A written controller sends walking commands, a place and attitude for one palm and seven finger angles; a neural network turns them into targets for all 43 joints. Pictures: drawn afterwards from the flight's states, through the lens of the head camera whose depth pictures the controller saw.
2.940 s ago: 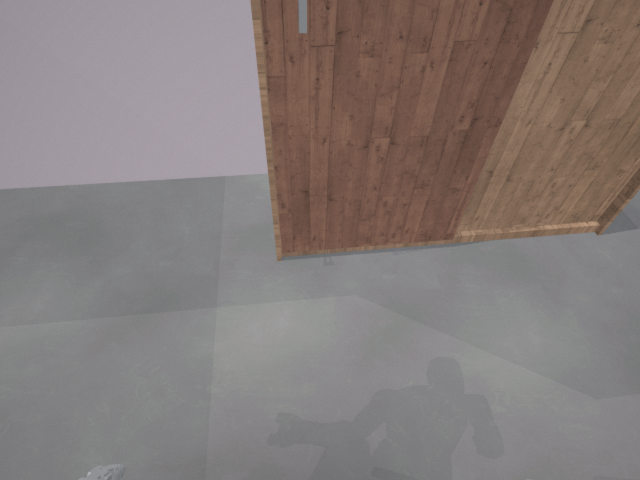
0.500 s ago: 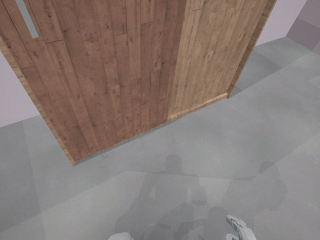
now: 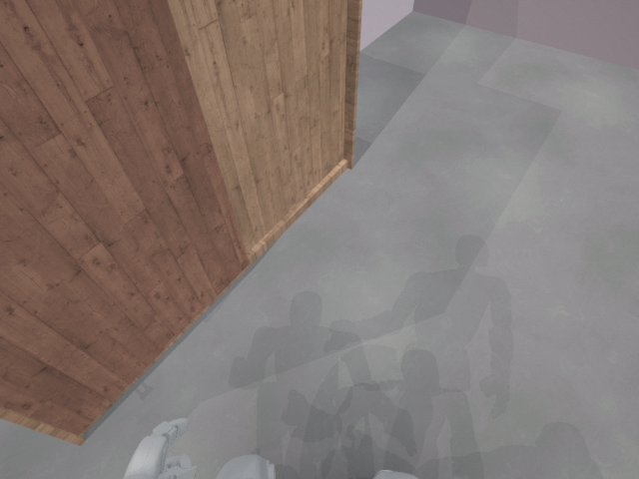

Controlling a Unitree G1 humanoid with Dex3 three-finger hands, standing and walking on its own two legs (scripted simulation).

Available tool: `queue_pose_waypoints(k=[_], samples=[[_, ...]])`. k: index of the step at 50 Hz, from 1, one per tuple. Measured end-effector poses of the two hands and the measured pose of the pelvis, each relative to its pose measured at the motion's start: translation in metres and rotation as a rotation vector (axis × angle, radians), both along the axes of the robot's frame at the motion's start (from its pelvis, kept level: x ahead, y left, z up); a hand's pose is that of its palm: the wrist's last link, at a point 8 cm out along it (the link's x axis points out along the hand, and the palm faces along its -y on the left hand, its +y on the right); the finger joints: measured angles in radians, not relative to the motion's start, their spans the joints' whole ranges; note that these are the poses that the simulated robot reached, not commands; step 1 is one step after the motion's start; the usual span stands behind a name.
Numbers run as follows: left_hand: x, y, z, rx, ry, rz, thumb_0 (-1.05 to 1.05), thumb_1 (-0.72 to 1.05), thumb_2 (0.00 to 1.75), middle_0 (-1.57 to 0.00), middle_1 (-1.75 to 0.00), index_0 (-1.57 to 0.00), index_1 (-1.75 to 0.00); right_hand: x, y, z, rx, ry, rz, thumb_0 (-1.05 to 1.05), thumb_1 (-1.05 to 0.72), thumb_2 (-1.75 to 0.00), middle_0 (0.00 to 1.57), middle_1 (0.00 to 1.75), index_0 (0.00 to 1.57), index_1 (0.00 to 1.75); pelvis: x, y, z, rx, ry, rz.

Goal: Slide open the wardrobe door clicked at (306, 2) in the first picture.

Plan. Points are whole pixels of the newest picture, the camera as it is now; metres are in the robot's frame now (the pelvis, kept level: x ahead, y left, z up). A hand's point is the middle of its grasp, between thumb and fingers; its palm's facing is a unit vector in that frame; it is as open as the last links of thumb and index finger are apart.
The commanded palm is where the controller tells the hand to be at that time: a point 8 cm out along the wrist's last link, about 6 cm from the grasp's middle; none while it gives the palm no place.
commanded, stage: turn to face it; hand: left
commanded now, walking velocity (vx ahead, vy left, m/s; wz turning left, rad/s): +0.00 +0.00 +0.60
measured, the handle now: out of the picture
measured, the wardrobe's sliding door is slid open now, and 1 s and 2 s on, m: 0.00 0.00 0.00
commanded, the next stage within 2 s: take the last steps up to it in 1.52 s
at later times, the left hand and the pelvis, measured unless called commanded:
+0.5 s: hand out of the picture +0.05 +0.24 -0.15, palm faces +0.25 -0.93 -0.25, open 7.4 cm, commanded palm none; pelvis +0.02 +0.01 +0.01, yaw +13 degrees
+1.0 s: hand out of the picture -0.07 +0.17 -0.16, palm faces +0.56 -0.79 -0.23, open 7.4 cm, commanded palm none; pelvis +0.00 -0.02 +0.00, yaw +33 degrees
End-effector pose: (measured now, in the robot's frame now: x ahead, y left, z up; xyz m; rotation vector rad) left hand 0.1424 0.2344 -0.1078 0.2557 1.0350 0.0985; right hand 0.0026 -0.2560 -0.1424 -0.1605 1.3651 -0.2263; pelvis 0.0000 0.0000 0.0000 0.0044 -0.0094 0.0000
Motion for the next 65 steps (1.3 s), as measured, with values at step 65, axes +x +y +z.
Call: queue_pose_waypoints(k=[65], samples=[[-0.302,-0.010,-0.012,-0.063,0.203,0.865,0.01,0.91,0.90,-0.19,-0.30,-0.20,-0.30,0.208,0.120,0.036,0.066,-0.193,0.848,0.00,-0.90,-0.90,0.20,0.29,0.20,0.30,-0.019,-0.015,0.013,-0.016,-0.002,0.712]])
